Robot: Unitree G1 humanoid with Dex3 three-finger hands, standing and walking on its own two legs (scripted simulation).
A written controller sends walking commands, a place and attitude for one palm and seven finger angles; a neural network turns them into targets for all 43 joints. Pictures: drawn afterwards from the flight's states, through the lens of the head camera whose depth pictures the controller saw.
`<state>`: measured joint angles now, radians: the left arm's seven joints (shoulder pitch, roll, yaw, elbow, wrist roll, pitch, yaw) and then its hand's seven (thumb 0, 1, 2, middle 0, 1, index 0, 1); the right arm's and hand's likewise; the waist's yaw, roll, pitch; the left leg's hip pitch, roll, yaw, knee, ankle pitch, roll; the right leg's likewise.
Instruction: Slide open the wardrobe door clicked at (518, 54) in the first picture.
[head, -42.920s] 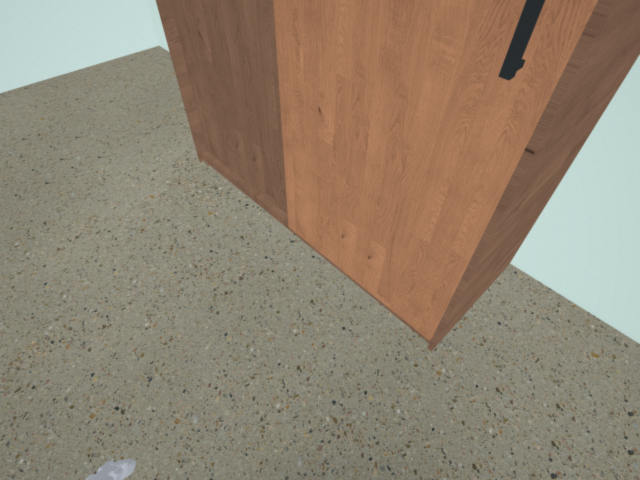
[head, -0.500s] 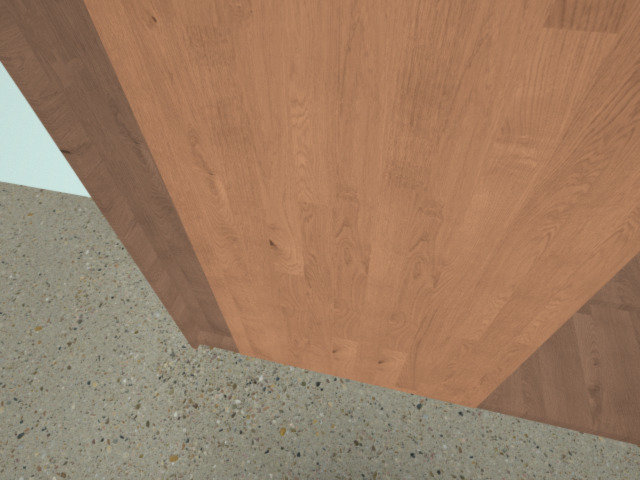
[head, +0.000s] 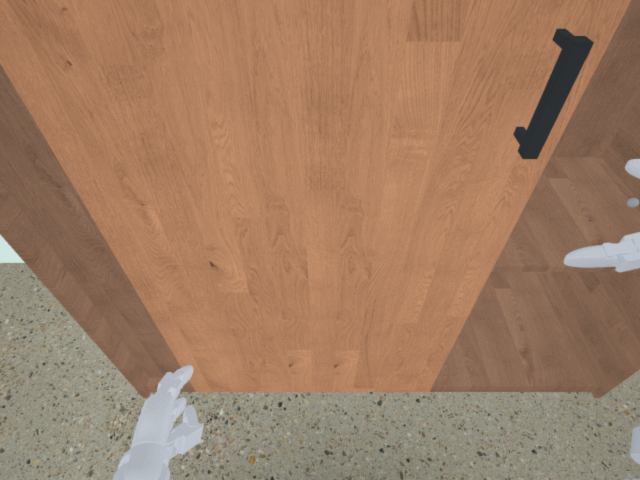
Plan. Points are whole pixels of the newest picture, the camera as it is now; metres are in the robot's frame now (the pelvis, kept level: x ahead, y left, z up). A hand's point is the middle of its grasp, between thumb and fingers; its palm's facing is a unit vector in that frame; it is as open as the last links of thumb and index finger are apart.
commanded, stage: slip the hand off the handle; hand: right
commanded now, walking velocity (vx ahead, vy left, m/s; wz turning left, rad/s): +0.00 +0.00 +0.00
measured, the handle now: (544, 96) +0.49 -0.27 +0.25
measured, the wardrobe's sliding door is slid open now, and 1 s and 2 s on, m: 0.53 0.53 0.53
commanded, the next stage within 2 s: draw the hand back to the body in 0.62 s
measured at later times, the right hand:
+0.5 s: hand (635, 203) +0.33 -0.32 +0.22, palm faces +0.49 +0.85 -0.19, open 14.7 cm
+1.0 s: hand (602, 235) +0.31 -0.28 +0.20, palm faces +0.09 +0.99 -0.06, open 14.7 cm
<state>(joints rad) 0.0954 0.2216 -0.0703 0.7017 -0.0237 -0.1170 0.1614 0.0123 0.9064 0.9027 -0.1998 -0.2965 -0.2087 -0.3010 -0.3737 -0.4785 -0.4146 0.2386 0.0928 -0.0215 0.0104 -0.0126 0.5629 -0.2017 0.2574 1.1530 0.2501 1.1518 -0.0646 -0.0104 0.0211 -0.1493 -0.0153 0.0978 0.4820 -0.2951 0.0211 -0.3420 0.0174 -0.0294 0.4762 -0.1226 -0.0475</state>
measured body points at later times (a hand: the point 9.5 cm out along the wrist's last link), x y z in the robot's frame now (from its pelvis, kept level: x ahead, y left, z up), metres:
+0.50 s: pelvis +0.03 +0.03 +0.00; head +0.02 +0.03 +0.45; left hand +0.16 +0.29 -0.10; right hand +0.30 -0.36 +0.23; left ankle -0.02 +0.10 -0.73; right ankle +0.10 -0.08 -0.73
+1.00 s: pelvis +0.02 +0.01 +0.00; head -0.02 +0.02 +0.45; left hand +0.20 +0.25 -0.06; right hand +0.30 -0.33 +0.20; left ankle -0.02 +0.10 -0.73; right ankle +0.10 -0.08 -0.73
